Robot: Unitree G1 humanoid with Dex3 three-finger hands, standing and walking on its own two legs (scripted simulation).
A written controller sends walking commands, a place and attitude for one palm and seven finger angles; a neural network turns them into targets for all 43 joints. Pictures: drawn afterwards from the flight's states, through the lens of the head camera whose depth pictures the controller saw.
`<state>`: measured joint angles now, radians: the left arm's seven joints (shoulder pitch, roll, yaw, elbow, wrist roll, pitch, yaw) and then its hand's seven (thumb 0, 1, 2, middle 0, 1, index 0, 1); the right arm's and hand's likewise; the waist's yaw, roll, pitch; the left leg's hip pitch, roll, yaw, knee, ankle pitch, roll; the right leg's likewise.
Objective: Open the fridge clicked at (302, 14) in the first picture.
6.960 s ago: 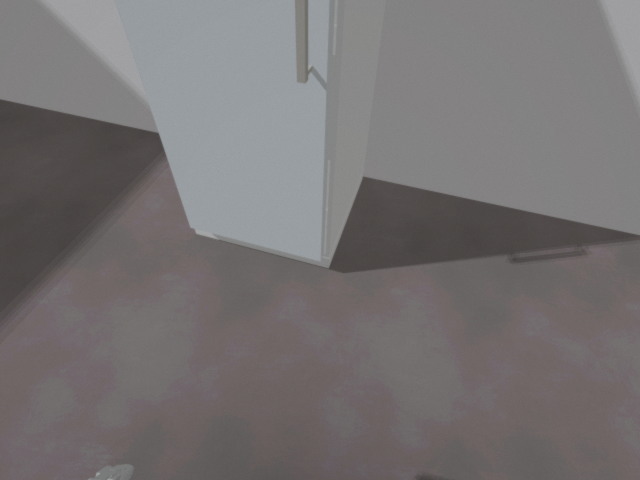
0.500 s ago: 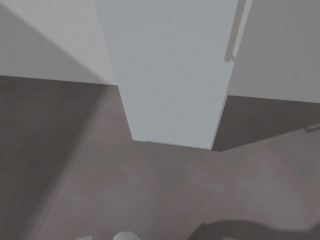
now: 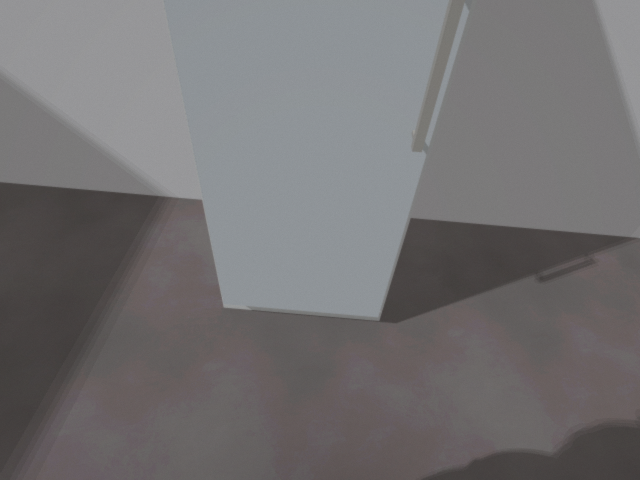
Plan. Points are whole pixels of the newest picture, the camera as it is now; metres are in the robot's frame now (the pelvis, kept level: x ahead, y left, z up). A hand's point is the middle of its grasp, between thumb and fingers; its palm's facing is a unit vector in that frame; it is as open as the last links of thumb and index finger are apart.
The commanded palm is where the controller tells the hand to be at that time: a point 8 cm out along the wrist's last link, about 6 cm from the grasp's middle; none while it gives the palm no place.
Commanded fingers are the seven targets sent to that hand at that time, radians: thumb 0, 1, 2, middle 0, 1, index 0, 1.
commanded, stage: take the last steps up to it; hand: right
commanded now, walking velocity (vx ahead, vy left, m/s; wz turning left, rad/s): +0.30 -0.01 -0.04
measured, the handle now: (434, 70) +0.79 -0.15 +0.20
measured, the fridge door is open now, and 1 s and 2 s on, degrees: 0 0 0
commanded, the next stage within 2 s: come to a stop and stand still in 0.80 s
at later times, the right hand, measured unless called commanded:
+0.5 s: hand out of the picture +0.16 -0.27 -0.18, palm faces +0.05 +0.99 -0.15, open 7.4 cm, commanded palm none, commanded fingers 0.00 -0.90 -0.90 0.20 0.30 0.20 0.30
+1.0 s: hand (443, 379) +0.35 -0.21 -0.18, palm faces +0.03 +0.98 -0.22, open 7.2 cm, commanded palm none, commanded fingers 0.00 -0.90 -0.90 0.20 0.30 0.20 0.30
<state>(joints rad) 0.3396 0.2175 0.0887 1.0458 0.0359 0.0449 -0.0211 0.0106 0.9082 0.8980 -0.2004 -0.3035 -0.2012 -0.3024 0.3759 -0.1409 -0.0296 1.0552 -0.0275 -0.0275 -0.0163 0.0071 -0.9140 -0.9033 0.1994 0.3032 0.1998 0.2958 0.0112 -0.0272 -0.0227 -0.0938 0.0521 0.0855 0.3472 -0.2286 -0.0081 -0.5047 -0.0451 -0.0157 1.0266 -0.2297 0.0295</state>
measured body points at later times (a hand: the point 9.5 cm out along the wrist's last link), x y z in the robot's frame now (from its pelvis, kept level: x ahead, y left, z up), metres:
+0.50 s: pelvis +0.12 -0.08 +0.00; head +0.12 -0.11 +0.45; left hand +0.10 +0.14 -0.15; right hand +0.15 -0.32 -0.17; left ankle +0.18 +0.06 -0.67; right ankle +0.07 -0.16 -0.75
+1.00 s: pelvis +0.29 -0.02 -0.01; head +0.31 -0.02 +0.44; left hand +0.30 +0.21 -0.17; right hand +0.35 -0.26 -0.16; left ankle +0.33 +0.06 -0.75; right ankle +0.31 -0.15 -0.71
